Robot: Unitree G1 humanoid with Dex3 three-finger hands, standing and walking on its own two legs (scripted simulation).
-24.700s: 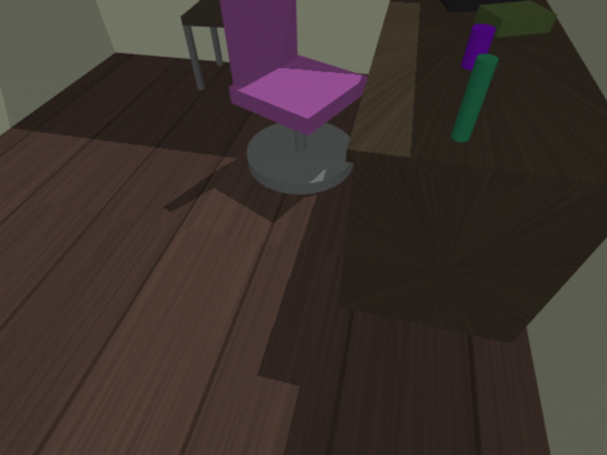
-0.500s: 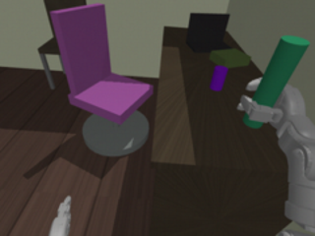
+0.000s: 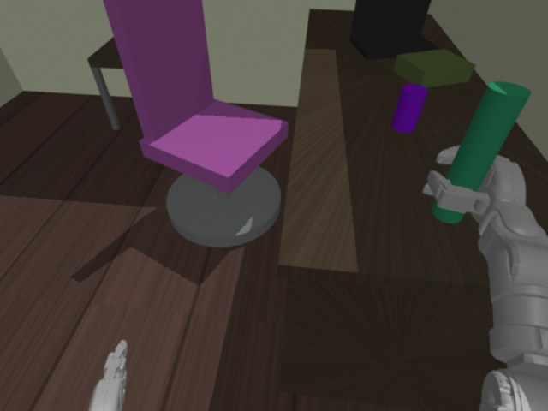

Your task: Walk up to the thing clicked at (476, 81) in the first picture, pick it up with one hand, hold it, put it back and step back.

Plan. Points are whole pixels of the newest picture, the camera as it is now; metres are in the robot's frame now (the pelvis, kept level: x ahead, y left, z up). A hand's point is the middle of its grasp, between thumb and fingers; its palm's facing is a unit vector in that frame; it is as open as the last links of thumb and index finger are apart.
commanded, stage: crouch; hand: right
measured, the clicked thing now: (473, 160) +0.40 -0.22 +0.21
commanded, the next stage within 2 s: lower in 0.78 s
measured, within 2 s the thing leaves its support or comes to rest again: rests again in 1.86 s
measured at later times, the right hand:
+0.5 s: hand (442, 181) +0.45 -0.23 +0.14, palm faces +0.20 +0.98 +0.01, open 5.6 cm
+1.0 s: hand (437, 185) +0.47 -0.23 +0.11, palm faces +0.19 +0.98 +0.02, open 5.6 cm
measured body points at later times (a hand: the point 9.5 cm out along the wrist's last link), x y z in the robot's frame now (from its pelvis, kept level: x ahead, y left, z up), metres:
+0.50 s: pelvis +0.00 -0.01 +0.00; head +0.03 -0.01 +0.44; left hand +0.14 +0.26 -0.07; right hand +0.43 -0.28 +0.14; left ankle +0.02 +0.13 -0.73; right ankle +0.03 -0.13 -0.73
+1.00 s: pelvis +0.02 -0.01 -0.01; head +0.06 -0.02 +0.44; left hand +0.16 +0.26 -0.08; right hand +0.45 -0.29 +0.11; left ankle +0.02 +0.13 -0.73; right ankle +0.03 -0.13 -0.73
